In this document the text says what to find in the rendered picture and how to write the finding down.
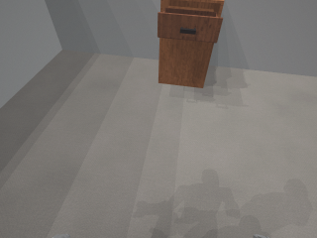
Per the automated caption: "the handle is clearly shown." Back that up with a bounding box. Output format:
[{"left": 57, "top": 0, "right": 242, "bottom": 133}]
[{"left": 179, "top": 27, "right": 196, "bottom": 35}]

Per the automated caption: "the drawer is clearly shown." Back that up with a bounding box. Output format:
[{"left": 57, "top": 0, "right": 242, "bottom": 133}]
[{"left": 158, "top": 8, "right": 223, "bottom": 44}]

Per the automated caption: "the cabinet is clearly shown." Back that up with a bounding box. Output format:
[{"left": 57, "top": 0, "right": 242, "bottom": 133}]
[{"left": 158, "top": 0, "right": 225, "bottom": 88}]

